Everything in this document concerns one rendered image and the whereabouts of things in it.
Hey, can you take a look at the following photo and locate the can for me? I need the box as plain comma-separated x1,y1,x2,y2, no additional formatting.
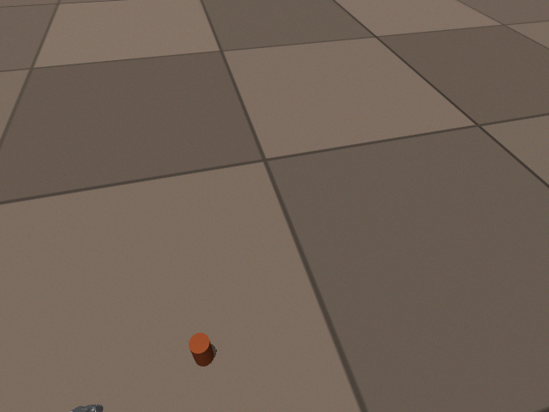
189,333,214,367

